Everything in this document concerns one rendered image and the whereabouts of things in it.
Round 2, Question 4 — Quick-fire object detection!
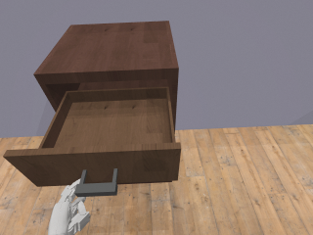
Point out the left robot hand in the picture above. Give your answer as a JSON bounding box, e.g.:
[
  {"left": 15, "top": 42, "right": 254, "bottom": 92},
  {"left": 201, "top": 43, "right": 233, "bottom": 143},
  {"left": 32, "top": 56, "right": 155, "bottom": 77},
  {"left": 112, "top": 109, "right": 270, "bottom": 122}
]
[{"left": 48, "top": 179, "right": 90, "bottom": 235}]

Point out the handle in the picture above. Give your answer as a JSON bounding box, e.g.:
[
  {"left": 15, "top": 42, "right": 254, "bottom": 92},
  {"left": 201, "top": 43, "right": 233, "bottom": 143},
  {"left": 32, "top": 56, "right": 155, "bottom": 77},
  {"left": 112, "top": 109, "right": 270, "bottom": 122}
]
[{"left": 74, "top": 168, "right": 118, "bottom": 198}]

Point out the cabinet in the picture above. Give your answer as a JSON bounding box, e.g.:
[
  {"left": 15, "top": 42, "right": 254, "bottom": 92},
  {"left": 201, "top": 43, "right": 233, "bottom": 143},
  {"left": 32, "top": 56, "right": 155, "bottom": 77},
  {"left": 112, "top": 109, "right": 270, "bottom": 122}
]
[{"left": 33, "top": 21, "right": 179, "bottom": 185}]

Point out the drawer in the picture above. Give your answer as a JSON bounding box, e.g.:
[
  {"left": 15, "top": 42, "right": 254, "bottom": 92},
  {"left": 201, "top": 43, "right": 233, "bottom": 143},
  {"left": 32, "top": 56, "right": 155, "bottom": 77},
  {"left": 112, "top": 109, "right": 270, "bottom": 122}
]
[{"left": 3, "top": 86, "right": 181, "bottom": 187}]

